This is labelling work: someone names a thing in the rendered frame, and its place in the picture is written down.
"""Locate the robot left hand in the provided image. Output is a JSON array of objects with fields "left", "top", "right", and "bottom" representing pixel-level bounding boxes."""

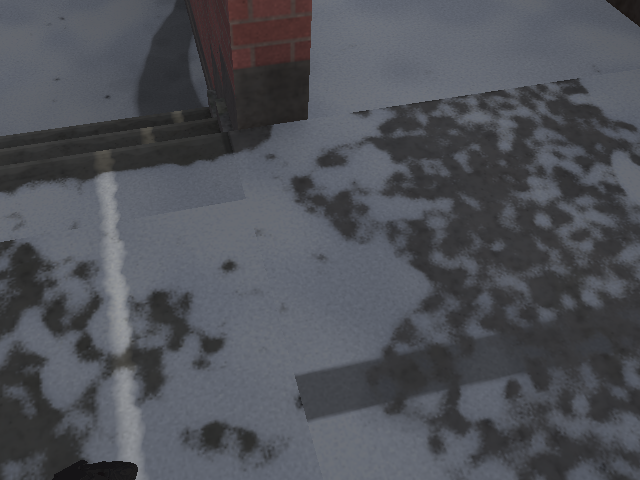
[{"left": 52, "top": 460, "right": 138, "bottom": 480}]

